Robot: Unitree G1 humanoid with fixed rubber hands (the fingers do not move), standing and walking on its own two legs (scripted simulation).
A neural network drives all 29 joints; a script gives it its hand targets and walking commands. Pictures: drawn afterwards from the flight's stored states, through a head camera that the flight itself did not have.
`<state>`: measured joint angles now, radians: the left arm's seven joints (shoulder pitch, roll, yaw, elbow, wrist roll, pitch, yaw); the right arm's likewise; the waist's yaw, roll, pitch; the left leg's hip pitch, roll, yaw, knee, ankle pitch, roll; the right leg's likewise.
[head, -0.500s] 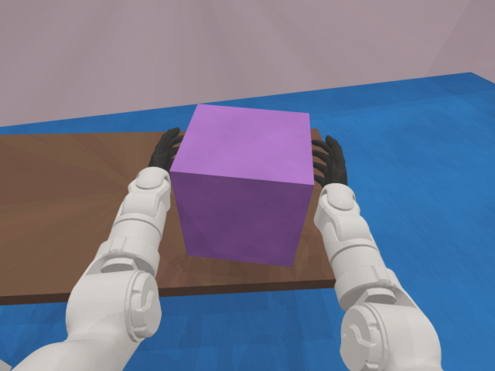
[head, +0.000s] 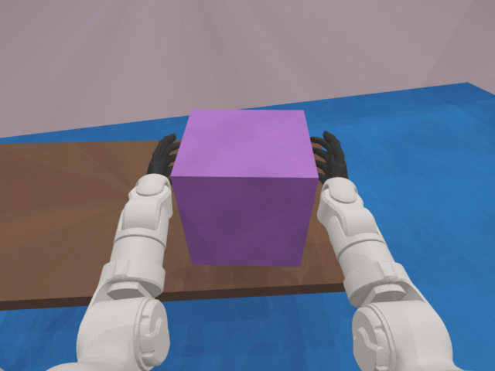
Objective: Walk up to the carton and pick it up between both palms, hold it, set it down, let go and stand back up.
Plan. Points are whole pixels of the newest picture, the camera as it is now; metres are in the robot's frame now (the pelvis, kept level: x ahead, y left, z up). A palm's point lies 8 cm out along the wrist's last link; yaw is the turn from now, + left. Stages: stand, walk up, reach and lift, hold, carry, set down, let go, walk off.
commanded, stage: reach and lift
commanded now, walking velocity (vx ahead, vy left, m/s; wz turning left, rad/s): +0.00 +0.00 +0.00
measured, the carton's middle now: (246, 189) +0.41 +0.03 +0.12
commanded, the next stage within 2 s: hold in 0.84 s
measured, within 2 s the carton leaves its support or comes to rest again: neither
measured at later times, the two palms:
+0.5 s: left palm (161, 175) +0.39 +0.17 +0.17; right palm (338, 176) +0.39 -0.12 +0.17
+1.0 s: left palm (158, 166) +0.38 +0.17 +0.19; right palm (340, 167) +0.39 -0.12 +0.19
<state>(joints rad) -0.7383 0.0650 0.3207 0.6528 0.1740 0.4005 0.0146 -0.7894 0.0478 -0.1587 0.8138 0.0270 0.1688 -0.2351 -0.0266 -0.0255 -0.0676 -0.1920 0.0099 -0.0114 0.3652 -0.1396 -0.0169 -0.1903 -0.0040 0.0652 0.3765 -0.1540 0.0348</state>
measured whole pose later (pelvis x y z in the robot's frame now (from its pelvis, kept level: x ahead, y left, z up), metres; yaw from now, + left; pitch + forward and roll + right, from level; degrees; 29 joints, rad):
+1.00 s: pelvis +0.00 +0.00 +0.00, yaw +0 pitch -3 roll +0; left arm -0.74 0.04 0.30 0.49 0.18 0.55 0.05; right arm -0.80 -0.01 -0.08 0.73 0.12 0.26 -0.23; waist -0.03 -0.02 -0.08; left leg -0.18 0.01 -0.01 0.36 -0.14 -0.02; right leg -0.18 0.00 0.07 0.37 -0.15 0.03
